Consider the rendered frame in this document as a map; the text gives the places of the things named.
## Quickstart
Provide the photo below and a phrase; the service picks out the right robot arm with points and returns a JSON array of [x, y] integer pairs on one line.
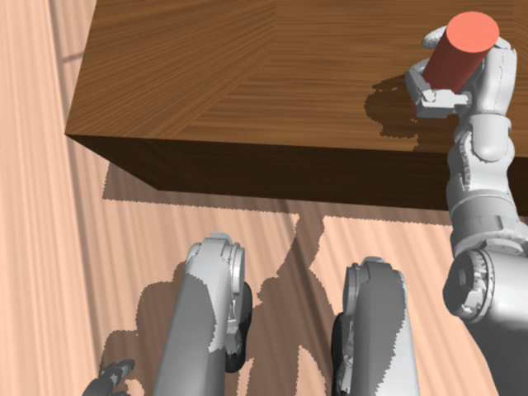
[[487, 285]]

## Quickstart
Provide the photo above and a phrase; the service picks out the can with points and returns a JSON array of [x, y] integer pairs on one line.
[[464, 44]]

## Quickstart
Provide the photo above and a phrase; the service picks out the right robot hand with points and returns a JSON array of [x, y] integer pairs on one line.
[[488, 90]]

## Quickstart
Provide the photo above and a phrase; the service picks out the right robot foot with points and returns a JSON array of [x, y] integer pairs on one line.
[[337, 356]]

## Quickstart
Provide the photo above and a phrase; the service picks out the left robot foot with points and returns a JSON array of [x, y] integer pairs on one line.
[[235, 362]]

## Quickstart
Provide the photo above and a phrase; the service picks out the left robot hand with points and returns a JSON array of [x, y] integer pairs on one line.
[[109, 379]]

